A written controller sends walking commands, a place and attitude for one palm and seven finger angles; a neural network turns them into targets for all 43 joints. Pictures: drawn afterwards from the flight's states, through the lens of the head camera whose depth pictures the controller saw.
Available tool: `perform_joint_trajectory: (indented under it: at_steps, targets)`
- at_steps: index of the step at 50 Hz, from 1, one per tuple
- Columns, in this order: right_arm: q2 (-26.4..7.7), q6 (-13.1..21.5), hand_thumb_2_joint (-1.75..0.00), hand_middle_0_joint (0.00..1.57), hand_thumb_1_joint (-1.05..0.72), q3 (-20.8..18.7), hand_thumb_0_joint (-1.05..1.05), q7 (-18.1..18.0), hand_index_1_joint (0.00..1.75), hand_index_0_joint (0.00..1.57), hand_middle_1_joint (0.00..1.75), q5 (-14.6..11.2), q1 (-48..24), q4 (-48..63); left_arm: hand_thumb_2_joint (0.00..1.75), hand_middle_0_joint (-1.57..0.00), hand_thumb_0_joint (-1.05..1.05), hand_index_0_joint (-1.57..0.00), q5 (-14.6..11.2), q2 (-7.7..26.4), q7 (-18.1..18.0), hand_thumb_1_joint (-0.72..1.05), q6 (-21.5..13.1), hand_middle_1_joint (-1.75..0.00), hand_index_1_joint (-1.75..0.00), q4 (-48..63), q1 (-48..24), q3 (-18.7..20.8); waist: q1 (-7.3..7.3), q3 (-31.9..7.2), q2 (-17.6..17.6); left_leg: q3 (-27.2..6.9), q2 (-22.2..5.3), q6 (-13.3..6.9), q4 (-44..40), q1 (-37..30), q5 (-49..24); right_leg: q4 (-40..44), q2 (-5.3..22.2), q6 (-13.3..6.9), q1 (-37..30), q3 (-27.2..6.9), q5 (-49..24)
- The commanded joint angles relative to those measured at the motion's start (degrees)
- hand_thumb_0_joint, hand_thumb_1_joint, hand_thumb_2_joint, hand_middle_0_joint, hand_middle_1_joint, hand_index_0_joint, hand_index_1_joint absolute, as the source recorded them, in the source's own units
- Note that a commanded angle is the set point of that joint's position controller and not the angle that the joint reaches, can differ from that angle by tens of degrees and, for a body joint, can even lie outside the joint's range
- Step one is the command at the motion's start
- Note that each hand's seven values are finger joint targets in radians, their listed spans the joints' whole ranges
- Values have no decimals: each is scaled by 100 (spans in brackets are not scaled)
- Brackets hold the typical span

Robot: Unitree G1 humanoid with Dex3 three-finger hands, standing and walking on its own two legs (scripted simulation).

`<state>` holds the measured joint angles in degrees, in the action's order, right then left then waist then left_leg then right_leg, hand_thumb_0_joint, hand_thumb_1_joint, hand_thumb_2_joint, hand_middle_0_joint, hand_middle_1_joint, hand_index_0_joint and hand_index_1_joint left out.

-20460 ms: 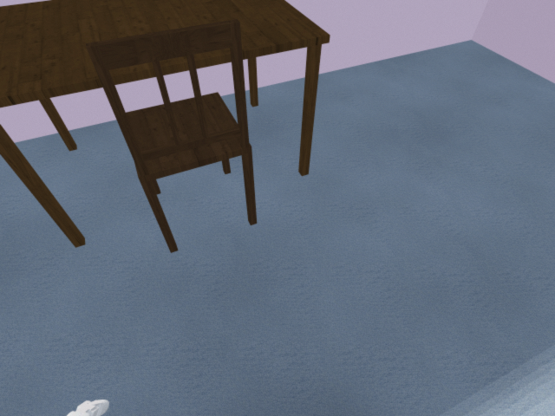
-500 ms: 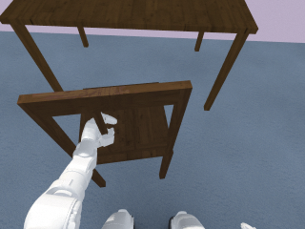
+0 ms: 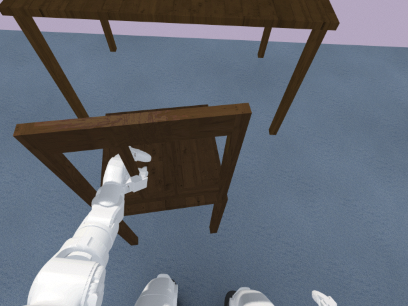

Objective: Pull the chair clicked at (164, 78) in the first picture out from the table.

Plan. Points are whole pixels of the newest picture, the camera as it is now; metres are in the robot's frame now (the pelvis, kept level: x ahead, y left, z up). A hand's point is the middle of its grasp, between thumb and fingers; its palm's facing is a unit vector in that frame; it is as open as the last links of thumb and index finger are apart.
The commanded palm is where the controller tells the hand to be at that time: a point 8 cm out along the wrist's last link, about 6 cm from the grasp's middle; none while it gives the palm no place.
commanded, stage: step backward, pulling the chair out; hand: left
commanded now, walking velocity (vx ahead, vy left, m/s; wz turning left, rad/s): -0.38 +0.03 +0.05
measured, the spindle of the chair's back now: (135, 174) +0.39 +0.18 -0.07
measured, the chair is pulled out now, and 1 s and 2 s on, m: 0.43 0.59 0.59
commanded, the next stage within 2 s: stop walking, hand still on the chair in 0.42 s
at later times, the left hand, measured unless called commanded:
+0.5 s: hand (132, 214) +0.29 +0.16 -0.06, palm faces +0.06 -0.98 -0.18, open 5.2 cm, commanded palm +0.29 +0.21 -0.05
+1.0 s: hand (126, 252) +0.21 +0.16 -0.06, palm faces +0.05 -0.98 -0.18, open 5.2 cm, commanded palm +0.19 +0.21 -0.04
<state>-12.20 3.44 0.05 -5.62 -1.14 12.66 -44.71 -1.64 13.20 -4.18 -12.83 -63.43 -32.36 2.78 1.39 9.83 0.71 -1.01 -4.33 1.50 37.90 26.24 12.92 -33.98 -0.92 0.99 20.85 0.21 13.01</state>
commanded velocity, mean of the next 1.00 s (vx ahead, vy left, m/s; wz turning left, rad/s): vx -0.10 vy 0.00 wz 0.02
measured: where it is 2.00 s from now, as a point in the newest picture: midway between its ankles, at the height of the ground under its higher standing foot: outside the picture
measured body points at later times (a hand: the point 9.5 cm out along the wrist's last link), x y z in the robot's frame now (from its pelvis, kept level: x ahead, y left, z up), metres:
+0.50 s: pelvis -0.08 +0.00 +0.00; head +0.00 +0.01 +0.45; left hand +0.28 +0.22 -0.04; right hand +0.01 -0.25 -0.13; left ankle -0.03 +0.14 -0.72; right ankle -0.05 -0.14 -0.72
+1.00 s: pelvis -0.07 +0.01 +0.01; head -0.05 +0.01 +0.46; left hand +0.20 +0.21 -0.04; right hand +0.03 -0.23 -0.10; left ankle -0.03 +0.14 -0.72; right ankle -0.05 -0.14 -0.72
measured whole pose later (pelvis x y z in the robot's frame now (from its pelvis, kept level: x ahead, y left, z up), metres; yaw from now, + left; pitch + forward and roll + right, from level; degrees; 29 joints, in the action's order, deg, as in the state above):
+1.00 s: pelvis -0.07 +0.01 +0.01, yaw -1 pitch -2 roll -1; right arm -11.6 2.5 1.4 -6.4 -1.8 13.9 -41.7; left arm -1.7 9.6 -5.2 -8.5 -47.2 -9.3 1.1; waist 1.2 4.5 0.3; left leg 1.3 -2.1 0.5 30.0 15.6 12.3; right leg -28.4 1.8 2.6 12.9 -1.3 13.5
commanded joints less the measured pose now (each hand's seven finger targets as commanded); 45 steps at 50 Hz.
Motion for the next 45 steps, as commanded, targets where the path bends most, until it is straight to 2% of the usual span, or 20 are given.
perform_joint_trajectory:
  at_steps: [1, 2, 4, 6, 8, 11, 13, 14, 15, 17, 19, 23, 26, 27, 28, 30, 32, 37, 42, 45]
  targets:
    - [-1015, 101, -90, 20, -90, -419, 0, -105, 30, 20, 30, -41, 330, 399, 90, -50, 0, -50, 153, 1137, -93, 90, -481, -145, -145, 1102, -1933, 292, 116, -2793, 474, -626, -867, -332, -403, -868, -1624, 283, 682, -191, -1151, -574, -1341]
    - [-1014, 97, -90, 20, -90, -419, 0, -141, 30, 20, 30, -74, 363, 417, 90, -50, 0, -50, 132, 1337, -119, 90, -483, -145, -145, 1085, -1791, 363, 136, -2860, 127, -448, -603, -237, -179, -717, -973, 482, 981, -284, -1191, -914, -1524]
    - [-883, 106, -90, 20, -90, -374, 0, -170, 30, 20, 30, -109, 230, 416, 90, -50, 0, -50, 127, 1488, -178, 90, -459, -145, -145, 1063, -1747, 390, 107, -2887, -592, -46, 115, 58, 828, -654, 894, 1257, 1921, -630, -890, -1741, -1527]
    - [-875, 114, -90, 20, -90, -274, 0, -179, 30, 20, 30, -67, -33, 458, 90, -50, 0, -50, 129, 1433, -186, 90, -346, -145, -145, 1063, -1670, 400, -55, -2726, -699, -409, 275, 76, 1660, -219, 1569, 1286, 2204, -930, -952, -1693, -1627]
    - [-884, 80, -90, 20, -90, -182, 0, -186, 30, 20, 30, -86, 60, 400, 90, -50, 0, -50, 53, 1262, -162, 90, -152, -145, -145, 969, -1492, 402, -9, -2675, -959, -506, 193, 56, 1078, -369, 1481, 898, 1991, -812, -1145, -1188, -2143]
    - [-965, 75, -90, 20, -90, -167, 0, -248, 30, 20, 30, -128, 294, 348, 90, -50, 0, -50, -35, 994, -118, 90, -54, -145, -145, 942, -1541, 211, 73, -2612, -1013, -138, 89, -13, -752, -1203, 435, 595, 1557, -402, -921, -775, -1626]
    - [-1213, 32, -90, 20, -90, -276, 0, -286, 30, 20, 30, -111, 306, 453, 90, -50, 0, -50, -74, 769, -103, 90, -69, -145, -145, 956, -1669, 77, -37, -2382, 317, -921, -815, -482, -1430, -1435, -1303, -98, 647, 31, -419, -209, -677]
    - [-1095, -17, -90, 20, -90, -260, 0, -213, 30, 20, 30, -80, 188, 552, 90, -50, 0, -50, -79, 585, -72, 90, -124, -145, -145, 1144, -1970, -31, -28, -2494, 1114, -1410, -1266, -751, -1496, -1316, -1459, -787, 453, 21, -335, -51, 200]
    - [-1013, -31, -90, 20, -90, -221, 0, -171, 30, 20, 30, -16, 121, 594, 90, -50, 0, -50, -37, 481, -53, 90, -151, -145, -145, 1309, -2223, -125, -14, -2516, 1514, -1663, -1460, -905, -1474, -1379, -1878, -1211, 409, -15, -117, -69, 1034]
    - [-1032, -11, -90, 20, -90, -295, 0, -132, 30, 20, 30, -20, 368, 476, 90, -50, 0, -50, -63, 631, -77, 90, -179, -145, -145, 1223, -2109, 21, -16, -2575, 1061, -1567, -1505, -1021, -963, -2014, -3153, -926, 319, -32, 104, -147, 1184]
    - [-1084, 20, -90, 20, -90, -315, 0, -62, 30, 20, 30, -20, 514, 402, 90, -50, 0, -50, -1, 566, -30, 90, -181, -145, -145, 1026, -2079, -63, 49, -2581, 873, -1357, -1394, -869, -580, -2456, -3994, -59, 302, -33, -70, -130, 627]
    - [-1083, 44, -90, 20, -90, -278, 0, -38, 30, 20, 30, -57, 419, 398, 90, -50, 0, -50, 111, 855, 11, 90, -190, -145, -145, 801, -1896, 64, 55, -2457, 1012, -856, -1037, -474, -423, -1799, -2954, 703, 530, -100, -786, -230, -1234]
    - [-1045, 27, -90, 20, -90, -294, 0, -147, 30, 20, 30, -166, 342, 491, 90, -50, 0, -50, 8, 1282, -68, 90, -130, -145, -145, 778, -1788, 320, 57, -2799, 89, -355, -602, -171, -348, -1145, -1160, 585, 911, -178, -1161, -645, -1558]
    - [-988, -13, -90, 20, -90, -306, 0, -119, 30, 20, 30, -137, 308, 841, 90, -50, 0, -50, 20, 1446, -76, 90, -168, -145, -145, 1699, -1292, 387, -4, -2945, 75, -379, -443, -153, -354, -1048, -621, 611, 1064, -306, -1370, -861, -1267]
    - [-908, -57, -90, 20, -90, -229, 0, -137, 30, 20, 30, -136, 161, 906, 90, -50, 0, -50, 17, 1452, -118, 90, -129, -145, -145, 1755, -1125, 437, -12, -2937, 84, -209, -285, -132, -335, -983, -64, 760, 1204, -341, -1318, -950, -689]
    - [-807, -104, -90, 20, -90, -167, 0, -152, 30, 20, 30, -145, 36, 1012, 90, -50, 0, -50, -15, 1351, -168, 90, 5, -145, -145, 1894, -961, 420, -3, -2589, -442, -70, -14, -105, -251, -1071, 826, 1206, 1333, -385, -814, -1118, 714]
    - [-859, -124, -90, 20, -90, -154, 0, -184, 30, 20, 30, -100, 15, 967, 90, -50, 0, -50, 3, 1435, -207, 90, 97, -145, -145, 1949, -786, 498, 22, -2272, -354, -89, 50, -139, -349, -1329, 986, 1419, 1248, -392, -376, -991, 1655]
    - [-808, -58, -90, 20, -90, -143, 0, -194, 30, 20, 30, -41, -92, 965, 90, -50, 0, -50, 22, 940, -163, 90, 74, -145, -145, 2229, -392, 277, 40, -1713, -209, -380, -61, -334, -955, -1291, 1219, 1259, 809, -206, -192, -601, 1980]
    - [-759, 25, -90, 20, -90, -130, 0, -200, 30, 20, 30, -65, -148, 997, 90, -50, 0, -50, 44, 597, -142, 90, 23, -145, -145, 2582, 107, 46, -24, -1433, 384, -661, -301, -477, -1732, -1098, 1372, 986, 450, -112, -578, -361, 1157]
    - [-720, 103, -90, 20, -90, -119, 0, -175, 30, 20, 30, -46, -164, 998, 90, -50, 0, -50, 81, 517, -157, 90, 35, -145, -145, 2764, 491, 20, -84, -1698, 367, -507, -311, -441, -1655, -1417, 472, 964, 452, -114, -869, -332, 273]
